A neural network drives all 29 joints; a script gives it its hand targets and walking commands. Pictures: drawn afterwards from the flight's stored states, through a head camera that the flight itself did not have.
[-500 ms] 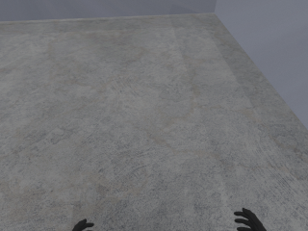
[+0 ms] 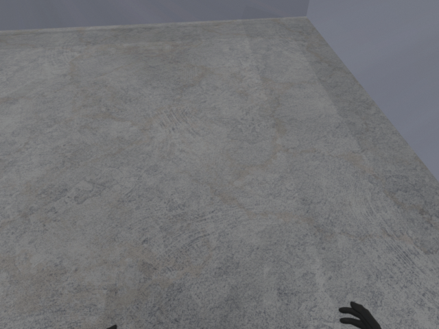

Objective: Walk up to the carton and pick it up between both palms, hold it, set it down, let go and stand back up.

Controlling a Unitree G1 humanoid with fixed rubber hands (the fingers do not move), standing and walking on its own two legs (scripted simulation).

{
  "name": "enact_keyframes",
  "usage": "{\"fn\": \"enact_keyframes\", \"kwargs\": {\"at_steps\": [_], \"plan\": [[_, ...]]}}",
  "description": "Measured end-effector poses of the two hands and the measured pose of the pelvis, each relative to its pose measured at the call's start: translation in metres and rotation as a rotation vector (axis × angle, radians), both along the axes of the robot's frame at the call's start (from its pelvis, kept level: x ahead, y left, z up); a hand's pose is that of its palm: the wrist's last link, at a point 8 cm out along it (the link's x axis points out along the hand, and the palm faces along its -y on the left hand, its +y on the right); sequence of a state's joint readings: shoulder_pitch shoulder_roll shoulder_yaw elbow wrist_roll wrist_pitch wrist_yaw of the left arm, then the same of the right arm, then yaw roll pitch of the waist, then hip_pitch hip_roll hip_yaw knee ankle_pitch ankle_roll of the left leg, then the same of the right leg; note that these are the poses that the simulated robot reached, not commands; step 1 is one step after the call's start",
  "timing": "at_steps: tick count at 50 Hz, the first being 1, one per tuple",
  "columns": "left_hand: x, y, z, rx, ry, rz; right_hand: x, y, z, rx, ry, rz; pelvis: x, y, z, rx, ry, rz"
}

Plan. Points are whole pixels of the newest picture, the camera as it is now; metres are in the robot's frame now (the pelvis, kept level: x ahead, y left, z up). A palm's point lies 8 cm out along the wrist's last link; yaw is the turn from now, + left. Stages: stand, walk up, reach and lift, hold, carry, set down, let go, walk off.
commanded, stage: stand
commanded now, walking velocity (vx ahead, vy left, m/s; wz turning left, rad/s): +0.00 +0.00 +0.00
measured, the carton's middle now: out of the picture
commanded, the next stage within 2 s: walk up in 0.54 s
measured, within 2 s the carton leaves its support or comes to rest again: neither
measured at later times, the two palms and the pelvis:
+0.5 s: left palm out of the picture +0.10 +0.24 -0.10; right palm out of the picture +0.10 -0.25 -0.09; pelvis -0.01 -0.01 +0.00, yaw +0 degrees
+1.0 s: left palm out of the picture +0.02 +0.35 -0.10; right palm (358, 323) +0.16 -0.22 -0.08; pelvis +0.00 +0.03 +0.00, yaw +16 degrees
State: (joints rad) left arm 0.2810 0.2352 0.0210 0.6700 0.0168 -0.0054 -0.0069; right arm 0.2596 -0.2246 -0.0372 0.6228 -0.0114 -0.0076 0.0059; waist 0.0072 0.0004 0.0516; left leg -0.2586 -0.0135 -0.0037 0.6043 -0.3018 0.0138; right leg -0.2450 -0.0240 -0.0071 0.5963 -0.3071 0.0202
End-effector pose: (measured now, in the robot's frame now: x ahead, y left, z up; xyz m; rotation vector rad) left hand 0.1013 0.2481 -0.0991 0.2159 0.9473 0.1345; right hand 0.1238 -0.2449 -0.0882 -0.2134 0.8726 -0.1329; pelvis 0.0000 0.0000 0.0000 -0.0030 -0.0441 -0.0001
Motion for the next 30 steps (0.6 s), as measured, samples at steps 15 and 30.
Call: {"fn": "enact_keyframes", "kwargs": {"at_steps": [15, 30], "plan": [[-0.006, -0.005, 0.001, 0.005, 0.007, -0.010, -0.019, -0.006, -0.006, 0.006, 0.041, -0.017, -0.004, -0.005, 0.001, 0.003, -0.001, -0.006], [0.001, -0.007, 0.006, 0.013, -0.021, -0.029, -0.024, -0.012, -0.005, -0.001, 0.033, -0.014, -0.010, -0.008, 0.001, 0.000, -0.013, -0.003]]}}
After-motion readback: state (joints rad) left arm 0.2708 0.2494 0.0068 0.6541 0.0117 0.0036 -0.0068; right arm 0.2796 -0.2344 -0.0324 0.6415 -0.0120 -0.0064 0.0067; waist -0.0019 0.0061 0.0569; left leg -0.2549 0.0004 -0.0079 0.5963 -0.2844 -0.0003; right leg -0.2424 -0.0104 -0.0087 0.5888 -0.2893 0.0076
